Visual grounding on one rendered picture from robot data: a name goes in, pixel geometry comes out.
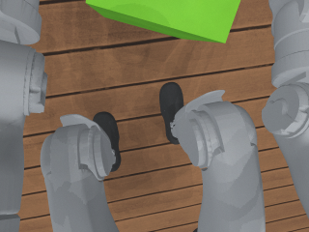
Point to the left robot forearm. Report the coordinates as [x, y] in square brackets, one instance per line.
[20, 21]

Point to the carton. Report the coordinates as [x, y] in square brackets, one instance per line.
[196, 20]

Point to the robot right upper arm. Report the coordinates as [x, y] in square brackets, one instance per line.
[286, 116]

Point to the robot right foot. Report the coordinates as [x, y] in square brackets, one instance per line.
[170, 102]

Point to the robot left upper arm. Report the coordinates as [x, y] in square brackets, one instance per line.
[23, 85]

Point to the robot right thigh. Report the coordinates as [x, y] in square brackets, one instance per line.
[215, 136]

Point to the right robot forearm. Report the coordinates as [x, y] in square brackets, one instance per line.
[290, 31]

